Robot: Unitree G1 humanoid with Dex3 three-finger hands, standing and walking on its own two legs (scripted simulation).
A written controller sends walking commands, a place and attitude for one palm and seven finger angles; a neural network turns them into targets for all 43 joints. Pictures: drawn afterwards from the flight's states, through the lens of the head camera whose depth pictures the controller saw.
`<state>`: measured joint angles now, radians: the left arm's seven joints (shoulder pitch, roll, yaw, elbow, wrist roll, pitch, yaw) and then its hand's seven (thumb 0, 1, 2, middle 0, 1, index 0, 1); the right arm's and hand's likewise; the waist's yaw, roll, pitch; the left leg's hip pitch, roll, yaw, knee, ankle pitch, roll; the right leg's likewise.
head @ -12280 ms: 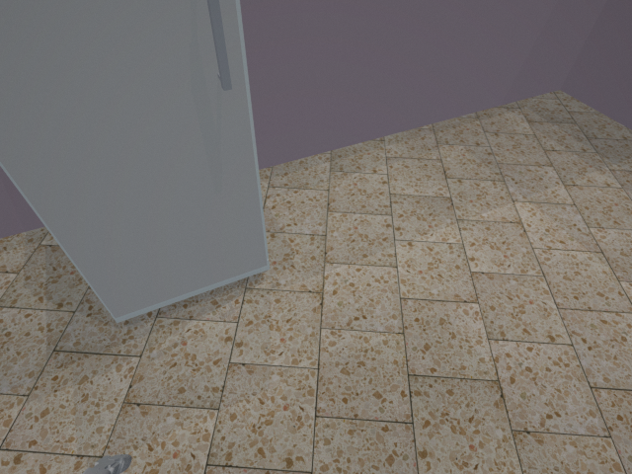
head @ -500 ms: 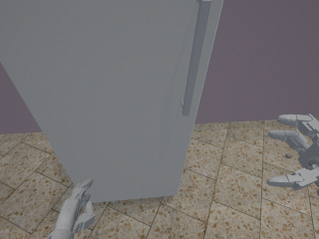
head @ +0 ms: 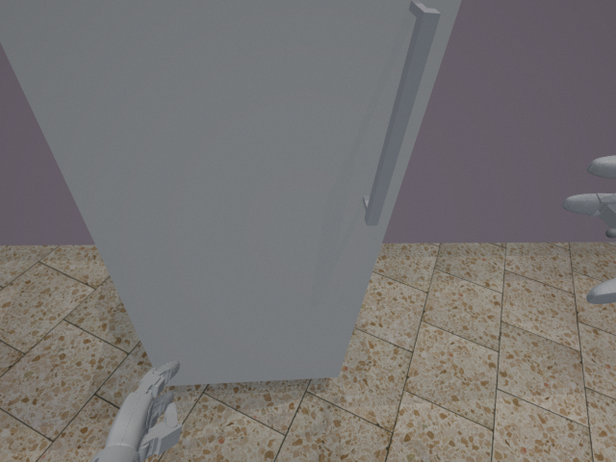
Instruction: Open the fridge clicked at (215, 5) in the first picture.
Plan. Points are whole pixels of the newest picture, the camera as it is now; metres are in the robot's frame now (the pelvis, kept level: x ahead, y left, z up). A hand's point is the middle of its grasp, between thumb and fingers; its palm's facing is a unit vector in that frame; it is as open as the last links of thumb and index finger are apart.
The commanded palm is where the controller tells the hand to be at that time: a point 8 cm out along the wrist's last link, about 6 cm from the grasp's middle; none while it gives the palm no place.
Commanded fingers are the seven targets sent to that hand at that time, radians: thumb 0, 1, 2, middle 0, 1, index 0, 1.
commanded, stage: raise the hand to about handle height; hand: right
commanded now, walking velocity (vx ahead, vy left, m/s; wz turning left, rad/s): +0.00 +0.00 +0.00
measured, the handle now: (390, 131) +0.50 -0.10 +0.22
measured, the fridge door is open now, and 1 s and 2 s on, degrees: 0 0 0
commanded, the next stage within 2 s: move the hooked fingers beside the handle in 0.38 s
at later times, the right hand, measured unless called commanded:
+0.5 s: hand (610, 246) +0.28 -0.28 +0.23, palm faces +0.04 +0.99 -0.13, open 14.0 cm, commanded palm +0.24 -0.32 +0.24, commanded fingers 0.00 0.50 -0.30 0.30 1.20 0.30 1.20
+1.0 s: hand (551, 218) +0.32 -0.25 +0.23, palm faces -0.02 +1.00 -0.09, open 14.0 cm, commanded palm +0.29 -0.28 +0.23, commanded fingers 0.00 0.50 -0.30 0.30 1.20 0.30 1.20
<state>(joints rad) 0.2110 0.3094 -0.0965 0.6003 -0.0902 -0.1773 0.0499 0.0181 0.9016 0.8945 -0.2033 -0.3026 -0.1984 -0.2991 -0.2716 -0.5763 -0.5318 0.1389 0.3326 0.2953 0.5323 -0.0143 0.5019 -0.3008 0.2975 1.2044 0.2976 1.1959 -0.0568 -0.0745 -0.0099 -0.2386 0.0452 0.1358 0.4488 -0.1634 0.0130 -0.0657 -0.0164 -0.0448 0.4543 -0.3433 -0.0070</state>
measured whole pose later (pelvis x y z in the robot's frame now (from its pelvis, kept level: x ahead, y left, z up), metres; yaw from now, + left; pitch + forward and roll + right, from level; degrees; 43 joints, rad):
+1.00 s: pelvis +0.00 +0.00 +0.00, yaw +1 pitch -2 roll +0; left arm 0.21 0.29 -0.09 0.60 -0.09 -0.16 0.06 0.02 0.90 0.89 -0.20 -0.30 -0.20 -0.30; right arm -0.34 -0.46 -0.41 0.13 0.29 0.30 0.42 -0.02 0.50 -0.30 0.30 1.21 0.30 1.20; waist -0.05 -0.06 -0.02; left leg -0.24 0.05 0.12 0.43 -0.15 0.01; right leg -0.06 -0.01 -0.06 0.43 -0.33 -0.01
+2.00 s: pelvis +0.00 +0.00 +0.00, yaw +1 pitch +1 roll +0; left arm 0.24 0.28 -0.07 0.64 -0.08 -0.10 0.07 0.02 0.90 0.89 -0.20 -0.30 -0.20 -0.30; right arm -0.73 -0.37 -0.25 0.56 0.18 0.22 0.23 -0.02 0.50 -0.30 0.30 1.20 0.30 1.20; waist 0.00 -0.05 -0.02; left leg -0.30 0.05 0.10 0.42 -0.13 0.01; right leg -0.11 0.00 -0.07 0.40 -0.30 -0.01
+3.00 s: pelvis -0.01 +0.00 +0.00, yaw +2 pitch +0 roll +0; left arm 0.24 0.28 -0.07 0.64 -0.08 -0.09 0.07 0.02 0.90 0.89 -0.20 -0.30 -0.20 -0.30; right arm -0.73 -0.36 -0.25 0.59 0.18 0.17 0.23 -0.02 0.50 -0.30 0.30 1.21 0.30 1.20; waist -0.01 -0.04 -0.02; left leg -0.29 0.04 0.10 0.40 -0.11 0.01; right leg -0.10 0.00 -0.07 0.39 -0.29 -0.01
